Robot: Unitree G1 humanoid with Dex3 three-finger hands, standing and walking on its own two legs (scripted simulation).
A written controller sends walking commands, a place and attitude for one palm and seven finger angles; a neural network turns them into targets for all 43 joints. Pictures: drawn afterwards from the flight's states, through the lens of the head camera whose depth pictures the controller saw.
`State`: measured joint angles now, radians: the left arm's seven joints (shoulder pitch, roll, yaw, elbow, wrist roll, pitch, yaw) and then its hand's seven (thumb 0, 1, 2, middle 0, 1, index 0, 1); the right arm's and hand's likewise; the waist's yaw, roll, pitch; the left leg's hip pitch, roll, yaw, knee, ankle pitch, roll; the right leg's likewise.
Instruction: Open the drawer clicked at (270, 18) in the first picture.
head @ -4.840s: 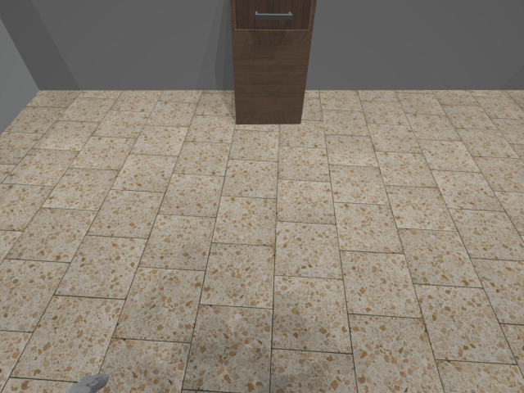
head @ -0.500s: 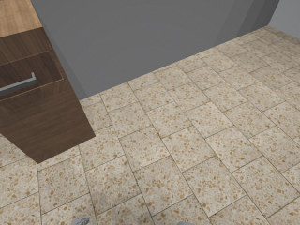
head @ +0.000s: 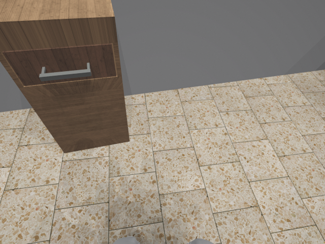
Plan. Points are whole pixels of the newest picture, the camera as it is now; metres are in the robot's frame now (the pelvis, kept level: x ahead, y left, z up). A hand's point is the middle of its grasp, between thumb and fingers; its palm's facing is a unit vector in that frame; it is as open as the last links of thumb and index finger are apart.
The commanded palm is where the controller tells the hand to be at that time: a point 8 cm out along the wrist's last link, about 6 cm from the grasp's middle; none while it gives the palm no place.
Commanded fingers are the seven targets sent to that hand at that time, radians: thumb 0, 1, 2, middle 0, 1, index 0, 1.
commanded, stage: turn to face it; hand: left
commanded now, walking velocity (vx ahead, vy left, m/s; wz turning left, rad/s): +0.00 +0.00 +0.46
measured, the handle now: (66, 71) +0.71 +0.44 -0.07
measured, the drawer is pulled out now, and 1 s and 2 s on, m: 0.00 0.00 0.00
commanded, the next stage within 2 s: take the last steps up to it in 0.44 s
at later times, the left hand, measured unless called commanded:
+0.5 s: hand out of the picture +0.06 +0.13 -0.13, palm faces +0.22 -0.93 -0.28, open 7.4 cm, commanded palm none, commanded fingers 0.00 0.90 0.90 -0.20 -0.30 -0.20 -0.30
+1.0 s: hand out of the picture -0.10 +0.15 -0.17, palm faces +0.38 -0.90 -0.19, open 7.4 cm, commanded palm none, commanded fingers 0.00 0.90 0.90 -0.20 -0.30 -0.20 -0.30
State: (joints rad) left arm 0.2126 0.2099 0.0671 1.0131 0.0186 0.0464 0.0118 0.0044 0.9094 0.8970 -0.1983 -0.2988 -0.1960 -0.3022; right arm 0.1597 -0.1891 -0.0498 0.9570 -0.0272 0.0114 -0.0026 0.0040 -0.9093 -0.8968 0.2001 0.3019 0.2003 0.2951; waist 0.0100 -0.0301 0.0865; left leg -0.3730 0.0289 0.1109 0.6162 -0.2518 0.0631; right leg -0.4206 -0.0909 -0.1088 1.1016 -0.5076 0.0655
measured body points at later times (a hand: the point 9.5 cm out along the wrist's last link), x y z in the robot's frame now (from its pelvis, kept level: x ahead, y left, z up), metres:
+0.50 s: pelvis +0.01 -0.07 +0.01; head +0.03 -0.11 +0.46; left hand +0.05 +0.18 -0.11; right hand +0.11 -0.31 -0.16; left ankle -0.02 +0.07 -0.65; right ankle +0.02 -0.17 -0.73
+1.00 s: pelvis +0.02 +0.00 +0.01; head +0.02 +0.01 +0.46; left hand -0.12 +0.20 -0.15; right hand +0.17 -0.20 -0.13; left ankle -0.05 +0.07 -0.73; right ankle +0.05 -0.13 -0.67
